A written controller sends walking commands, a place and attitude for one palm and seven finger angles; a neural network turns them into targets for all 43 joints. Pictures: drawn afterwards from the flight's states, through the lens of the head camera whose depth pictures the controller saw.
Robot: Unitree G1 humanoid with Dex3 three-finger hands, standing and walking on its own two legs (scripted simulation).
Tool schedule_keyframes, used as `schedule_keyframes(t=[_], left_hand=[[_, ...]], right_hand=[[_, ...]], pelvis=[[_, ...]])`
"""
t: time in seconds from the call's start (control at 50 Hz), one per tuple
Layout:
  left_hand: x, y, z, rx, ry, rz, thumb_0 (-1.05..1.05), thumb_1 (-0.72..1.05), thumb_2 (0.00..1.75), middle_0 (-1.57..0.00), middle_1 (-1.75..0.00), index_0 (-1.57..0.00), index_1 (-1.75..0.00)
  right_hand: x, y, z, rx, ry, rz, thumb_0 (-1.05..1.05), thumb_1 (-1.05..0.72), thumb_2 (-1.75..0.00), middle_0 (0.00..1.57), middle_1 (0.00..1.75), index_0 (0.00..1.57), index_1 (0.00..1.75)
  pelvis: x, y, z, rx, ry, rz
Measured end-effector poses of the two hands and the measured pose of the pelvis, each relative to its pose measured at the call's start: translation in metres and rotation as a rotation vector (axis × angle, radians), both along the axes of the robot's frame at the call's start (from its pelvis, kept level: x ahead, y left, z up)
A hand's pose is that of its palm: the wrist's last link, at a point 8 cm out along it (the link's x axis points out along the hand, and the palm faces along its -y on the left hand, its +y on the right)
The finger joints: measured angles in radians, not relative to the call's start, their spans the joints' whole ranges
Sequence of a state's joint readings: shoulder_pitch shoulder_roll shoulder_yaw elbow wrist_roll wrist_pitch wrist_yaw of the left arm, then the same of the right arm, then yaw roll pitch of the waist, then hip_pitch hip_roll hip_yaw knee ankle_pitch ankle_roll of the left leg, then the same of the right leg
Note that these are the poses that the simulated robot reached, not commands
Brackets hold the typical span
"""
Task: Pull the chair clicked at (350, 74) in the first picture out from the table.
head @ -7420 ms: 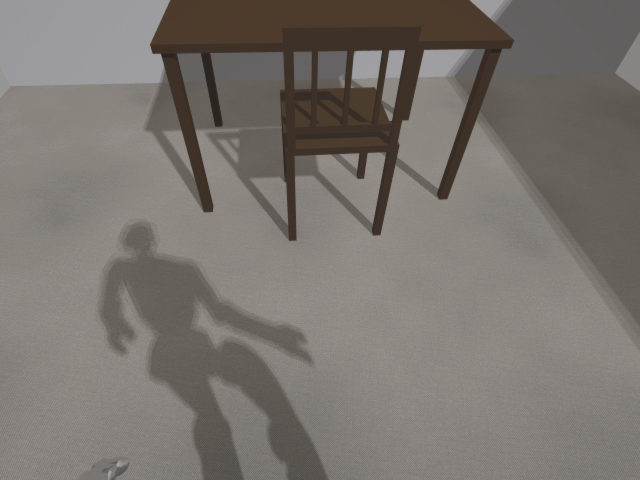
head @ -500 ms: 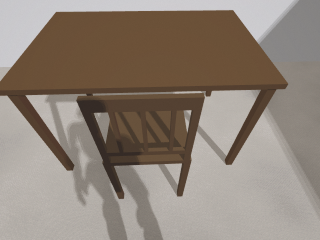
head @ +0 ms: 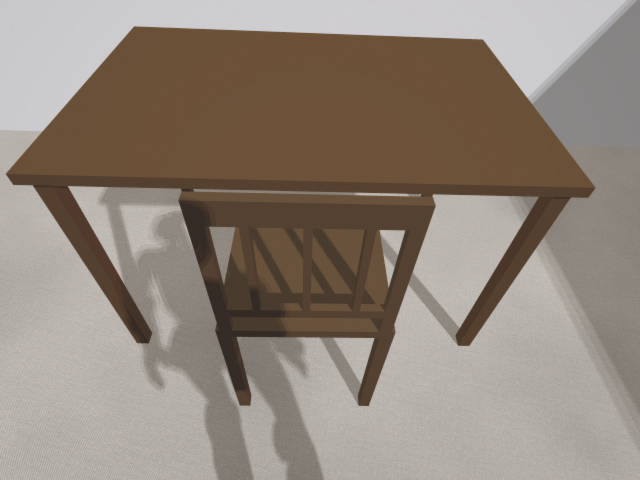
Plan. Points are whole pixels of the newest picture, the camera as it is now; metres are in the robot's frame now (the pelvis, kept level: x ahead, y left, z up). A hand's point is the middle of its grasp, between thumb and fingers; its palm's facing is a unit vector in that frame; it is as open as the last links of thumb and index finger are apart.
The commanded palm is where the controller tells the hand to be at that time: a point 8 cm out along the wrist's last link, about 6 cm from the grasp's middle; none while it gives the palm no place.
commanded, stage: look again from close up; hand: left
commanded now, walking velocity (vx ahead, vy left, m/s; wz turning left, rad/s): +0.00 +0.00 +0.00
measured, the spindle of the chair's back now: (307, 270) +0.49 +0.06 -0.09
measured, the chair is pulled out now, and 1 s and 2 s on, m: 0.00 0.00 0.00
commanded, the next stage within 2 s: shuffle to correct the standing spot in 0.82 s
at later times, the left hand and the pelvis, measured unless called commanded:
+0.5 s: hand out of the picture -0.04 +0.20 -0.17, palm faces +0.00 -0.98 -0.18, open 7.3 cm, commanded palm none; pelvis -0.02 +0.04 +0.01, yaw -1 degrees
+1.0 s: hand out of the picture -0.05 +0.19 -0.17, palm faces +0.00 -0.99 -0.15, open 7.3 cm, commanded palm none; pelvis -0.02 +0.04 +0.01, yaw -1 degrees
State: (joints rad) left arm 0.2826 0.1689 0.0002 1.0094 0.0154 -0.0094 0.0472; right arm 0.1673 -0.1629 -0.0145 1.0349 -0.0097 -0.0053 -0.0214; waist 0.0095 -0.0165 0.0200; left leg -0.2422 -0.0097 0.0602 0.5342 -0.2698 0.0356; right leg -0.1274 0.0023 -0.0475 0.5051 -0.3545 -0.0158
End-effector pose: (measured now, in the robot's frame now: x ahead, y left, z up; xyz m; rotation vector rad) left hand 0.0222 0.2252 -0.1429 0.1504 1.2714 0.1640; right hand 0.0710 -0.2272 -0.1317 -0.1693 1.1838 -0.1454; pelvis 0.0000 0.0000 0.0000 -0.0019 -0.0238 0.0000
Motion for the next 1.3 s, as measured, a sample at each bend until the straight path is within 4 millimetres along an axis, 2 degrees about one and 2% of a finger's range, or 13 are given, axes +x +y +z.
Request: schedule_keyframes(t=[0.14,0.32,0.46,0.58,0.76,1.08,1.18,1.3], left_hand=[[-0.022,0.007,-0.001,-0.017,0.061,0.000,0.00,0.91,0.90,-0.20,-0.30,-0.20,-0.30],[-0.053,0.019,-0.001,-0.025,0.149,0.006,0.00,0.91,0.90,-0.20,-0.30,-0.20,-0.30],[-0.067,0.026,0.000,-0.027,0.183,0.004,0.00,0.91,0.90,-0.20,-0.30,-0.20,-0.30],[-0.072,0.028,0.001,-0.029,0.196,0.000,0.00,0.91,0.90,-0.20,-0.30,-0.20,-0.30],[-0.073,0.026,0.000,-0.040,0.193,0.001,0.00,0.91,0.90,-0.20,-0.30,-0.20,-0.30],[-0.073,0.016,-0.001,-0.052,0.206,0.003,0.00,0.91,0.90,-0.20,-0.30,-0.20,-0.30],[-0.072,0.009,0.001,-0.037,0.225,0.013,0.00,0.91,0.90,-0.20,-0.30,-0.20,-0.30],[-0.061,-0.012,0.006,-0.012,0.206,0.056,0.00,0.91,0.90,-0.20,-0.30,-0.20,-0.30]], right_hand=[[-0.020,0.013,0.000,0.005,0.049,-0.012,0.00,-0.92,-0.89,0.20,0.30,0.20,0.30],[-0.061,0.023,-0.002,-0.001,0.146,-0.040,0.00,-0.92,-0.89,0.20,0.30,0.20,0.30],[-0.088,0.038,-0.004,0.020,0.205,-0.062,0.00,-0.91,-0.89,0.19,0.30,0.20,0.29],[-0.103,0.049,-0.006,0.039,0.232,-0.079,0.00,-0.91,-0.89,0.20,0.30,0.20,0.30],[-0.109,0.055,-0.006,0.045,0.237,-0.093,0.00,-0.92,-0.89,0.20,0.30,0.20,0.30],[-0.106,0.049,-0.007,0.043,0.230,-0.109,0.00,-0.91,-0.89,0.20,0.30,0.20,0.29],[-0.107,0.037,-0.010,0.048,0.250,-0.117,0.00,-0.91,-0.89,0.20,0.30,0.20,0.30],[-0.105,0.008,-0.017,0.051,0.292,-0.101,0.00,-0.91,-0.89,0.20,0.30,0.20,0.30]], pelvis=[[-0.005,0.011,0.003,-0.003,-0.001,-0.004],[-0.011,0.025,0.005,-0.003,-0.005,-0.010],[-0.016,0.034,0.006,-0.001,-0.005,-0.014],[-0.019,0.039,0.007,0.003,0.001,-0.018],[-0.020,0.042,0.007,0.003,0.004,-0.020],[-0.015,0.035,0.006,0.015,0.013,-0.013],[-0.010,0.021,0.005,0.031,0.029,-0.008],[0.001,-0.005,0.002,0.031,0.037,0.026]])
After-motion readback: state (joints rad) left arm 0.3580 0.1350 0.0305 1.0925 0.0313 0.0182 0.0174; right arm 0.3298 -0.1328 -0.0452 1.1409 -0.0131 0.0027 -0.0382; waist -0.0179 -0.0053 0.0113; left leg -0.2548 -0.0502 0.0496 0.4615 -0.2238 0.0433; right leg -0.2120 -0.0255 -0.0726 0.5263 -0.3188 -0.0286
